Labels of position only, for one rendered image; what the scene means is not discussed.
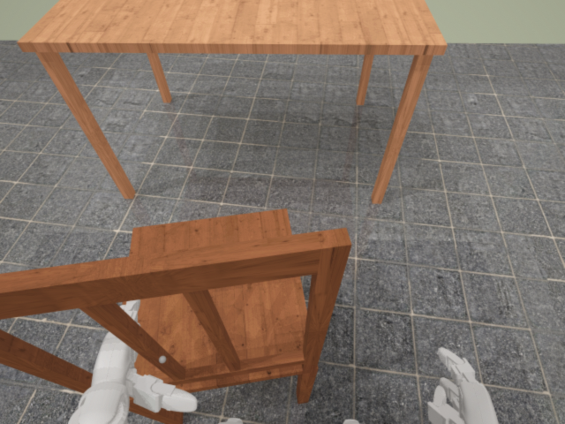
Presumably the chair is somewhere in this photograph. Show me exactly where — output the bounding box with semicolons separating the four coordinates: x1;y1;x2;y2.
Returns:
0;208;351;424

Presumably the left robot forearm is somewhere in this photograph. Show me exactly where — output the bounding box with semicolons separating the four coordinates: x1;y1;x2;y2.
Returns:
68;382;130;424

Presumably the table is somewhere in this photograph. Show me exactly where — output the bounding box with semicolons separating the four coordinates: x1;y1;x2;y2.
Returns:
17;0;448;204

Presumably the right robot hand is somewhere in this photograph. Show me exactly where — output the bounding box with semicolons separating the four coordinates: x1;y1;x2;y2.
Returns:
427;347;499;424

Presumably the left robot hand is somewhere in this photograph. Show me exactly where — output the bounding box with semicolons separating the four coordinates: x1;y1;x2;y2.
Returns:
91;299;198;413

